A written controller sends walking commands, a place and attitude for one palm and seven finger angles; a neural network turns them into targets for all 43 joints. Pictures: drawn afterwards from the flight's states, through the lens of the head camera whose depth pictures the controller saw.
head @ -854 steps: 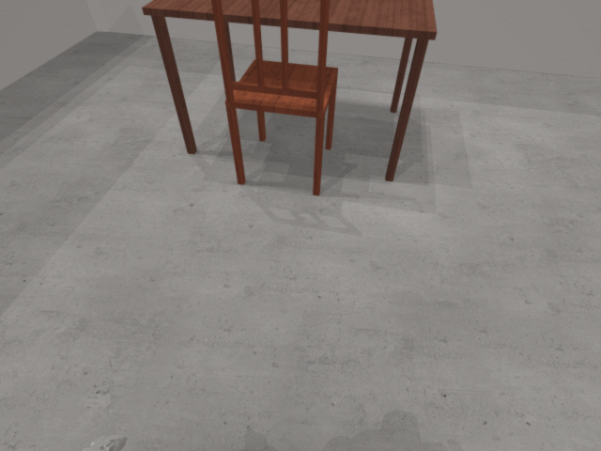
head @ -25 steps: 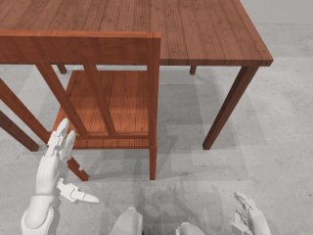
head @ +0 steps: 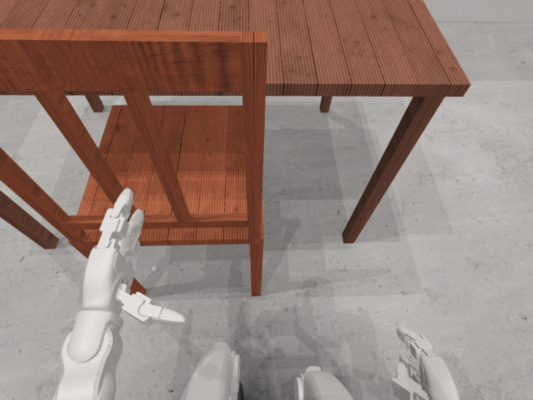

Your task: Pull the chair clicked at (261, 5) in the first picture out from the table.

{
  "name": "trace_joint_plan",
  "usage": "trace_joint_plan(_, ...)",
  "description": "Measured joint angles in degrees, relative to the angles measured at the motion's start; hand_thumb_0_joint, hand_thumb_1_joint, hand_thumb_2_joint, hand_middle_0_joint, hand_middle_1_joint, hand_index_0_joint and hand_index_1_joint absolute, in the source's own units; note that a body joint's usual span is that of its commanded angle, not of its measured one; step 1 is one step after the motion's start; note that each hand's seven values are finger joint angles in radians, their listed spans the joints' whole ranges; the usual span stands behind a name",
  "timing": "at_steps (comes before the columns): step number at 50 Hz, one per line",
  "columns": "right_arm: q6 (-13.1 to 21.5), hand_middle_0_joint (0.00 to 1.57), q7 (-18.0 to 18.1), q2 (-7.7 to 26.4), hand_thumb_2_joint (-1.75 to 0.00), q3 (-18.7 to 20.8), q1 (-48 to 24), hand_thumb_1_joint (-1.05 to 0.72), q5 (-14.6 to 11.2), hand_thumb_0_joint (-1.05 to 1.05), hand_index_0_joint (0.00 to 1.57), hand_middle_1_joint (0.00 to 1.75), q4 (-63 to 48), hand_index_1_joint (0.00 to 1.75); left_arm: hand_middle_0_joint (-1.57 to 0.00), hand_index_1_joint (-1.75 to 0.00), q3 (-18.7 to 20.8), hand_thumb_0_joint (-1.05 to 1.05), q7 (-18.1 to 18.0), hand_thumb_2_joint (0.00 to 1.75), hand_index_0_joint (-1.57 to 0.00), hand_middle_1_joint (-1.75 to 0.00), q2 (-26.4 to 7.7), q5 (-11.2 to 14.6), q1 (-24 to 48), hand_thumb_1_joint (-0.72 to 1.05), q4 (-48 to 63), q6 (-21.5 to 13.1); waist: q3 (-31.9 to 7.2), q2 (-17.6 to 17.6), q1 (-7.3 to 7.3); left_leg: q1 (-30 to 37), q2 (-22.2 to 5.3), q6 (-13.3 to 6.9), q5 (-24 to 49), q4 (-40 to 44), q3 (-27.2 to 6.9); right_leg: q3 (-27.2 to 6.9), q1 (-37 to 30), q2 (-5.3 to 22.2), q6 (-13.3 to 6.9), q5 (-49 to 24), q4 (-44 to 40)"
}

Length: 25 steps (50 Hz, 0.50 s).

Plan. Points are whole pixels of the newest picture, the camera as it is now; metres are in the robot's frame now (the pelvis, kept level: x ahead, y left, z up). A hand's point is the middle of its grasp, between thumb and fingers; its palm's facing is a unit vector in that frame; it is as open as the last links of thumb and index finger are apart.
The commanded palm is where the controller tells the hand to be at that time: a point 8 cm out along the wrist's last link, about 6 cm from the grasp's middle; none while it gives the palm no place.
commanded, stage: aim the fingers beside a spindle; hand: left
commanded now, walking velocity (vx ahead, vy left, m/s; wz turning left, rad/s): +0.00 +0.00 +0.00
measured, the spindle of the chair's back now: (100, 169) +0.45 +0.28 +0.04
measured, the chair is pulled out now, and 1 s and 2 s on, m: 0.00 0.00 0.00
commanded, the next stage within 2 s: none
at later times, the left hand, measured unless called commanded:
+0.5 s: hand (175, 259) +0.32 +0.15 +0.01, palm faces +0.02 -1.00 -0.01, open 16.9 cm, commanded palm +0.29 +0.20 +0.01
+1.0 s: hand (190, 267) +0.30 +0.13 +0.01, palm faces +0.01 -1.00 -0.01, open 16.9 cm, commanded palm +0.29 +0.20 +0.01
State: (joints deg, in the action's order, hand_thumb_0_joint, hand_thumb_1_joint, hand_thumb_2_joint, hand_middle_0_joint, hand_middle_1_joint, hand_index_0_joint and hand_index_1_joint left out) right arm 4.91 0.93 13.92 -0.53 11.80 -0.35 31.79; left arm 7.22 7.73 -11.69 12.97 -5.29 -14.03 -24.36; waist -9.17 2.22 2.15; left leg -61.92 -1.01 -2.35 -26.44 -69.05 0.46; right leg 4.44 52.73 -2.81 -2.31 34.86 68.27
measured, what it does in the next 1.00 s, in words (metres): stands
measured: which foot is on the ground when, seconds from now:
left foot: down 0.00-1.00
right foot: down 0.00-1.00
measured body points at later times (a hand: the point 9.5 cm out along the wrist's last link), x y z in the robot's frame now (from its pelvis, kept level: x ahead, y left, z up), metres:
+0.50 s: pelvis -0.01 +0.01 -0.02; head +0.09 +0.02 +0.42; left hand +0.31 +0.20 +0.01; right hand +0.15 -0.24 -0.12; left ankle +0.06 +0.09 -0.64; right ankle -0.02 -0.10 -0.64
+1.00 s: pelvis -0.01 +0.00 -0.02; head +0.09 +0.01 +0.42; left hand +0.30 +0.18 +0.01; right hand +0.15 -0.25 -0.12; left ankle +0.06 +0.09 -0.64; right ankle -0.02 -0.10 -0.64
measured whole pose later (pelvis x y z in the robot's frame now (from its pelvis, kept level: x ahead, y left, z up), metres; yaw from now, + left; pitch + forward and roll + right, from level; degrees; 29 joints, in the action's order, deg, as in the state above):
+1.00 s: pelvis -0.01 +0.00 -0.02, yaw +0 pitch +21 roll -3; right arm -0.2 -0.5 13.6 -0.1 10.9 0.6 31.3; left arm 0.8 -0.2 -8.5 7.4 -0.9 -17.0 -28.3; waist -9.7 2.1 2.6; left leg -66.7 -1.2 -2.2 -27.2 -73.0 0.5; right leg 4.6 57.7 -2.8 -2.6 36.2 73.0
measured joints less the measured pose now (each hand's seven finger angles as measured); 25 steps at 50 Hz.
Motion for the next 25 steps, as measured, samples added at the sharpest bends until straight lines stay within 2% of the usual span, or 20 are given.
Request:
trace_joint_plan(6,-0.7,0.20,-0.7,0.3,-0.90,0.3,0.2,-0.90,0.4,0.01,0.20,0.30,0.4,0.30,-0.06,-0.08,-1.0,-0.01,-1.8,0.30,-0.06,-0.08,0.5,-1.2,0.7,-0.50,-0.3,-2.7,-0.7,0.2,-0.13,-0.9,0.2,-0.1,-0.4,-0.9,-0.1,0.1,0.8,0.2,0.1,0.5,0.8)
trace_joint_plan(13,-1.8,0.20,-0.8,0.3,-0.90,0.3,-0.6,-0.90,0.4,0.01,0.20,0.30,0.2,0.30,-0.06,-0.08,-2.1,-0.01,-2.1,0.30,-0.06,-0.08,1.2,-1.8,3.1,-0.50,-3.4,-1.4,-0.3,0.1,0.11,-3.1,0.1,-0.3,-0.7,-2.6,0.0,0.1,2.9,0.2,0.2,1.0,2.7)
trace_joint_plan(20,-2.4,0.20,-1.2,-0.1,-0.90,0.3,-0.7,-0.90,0.9,0.01,0.20,0.30,0.6,0.30,-0.06,-0.08,-3.1,-0.01,-5.0,0.30,-0.06,-0.08,1.6,-3.2,4.1,-0.50,-1.7,-3.9,-0.6,0.1,0.00,-4.0,0.2,-0.5,-0.9,-3.2,0.1,0.1,3.8,0.3,0.4,1.1,3.3)
trace_joint_plan(25,-3.5,0.20,-1.7,-0.1,-0.90,0.1,-0.8,-0.90,0.7,0.01,0.20,0.30,0.5,0.30,-0.06,-0.08,-4.1,-0.01,-5.1,0.30,-0.06,-0.08,2.0,-3.8,7.3,-0.50,-5.8,-2.7,-1.0,0.4,0.08,-5.2,0.3,-0.6,-0.9,-4.1,0.0,0.2,5.0,0.4,0.4,1.3,4.2)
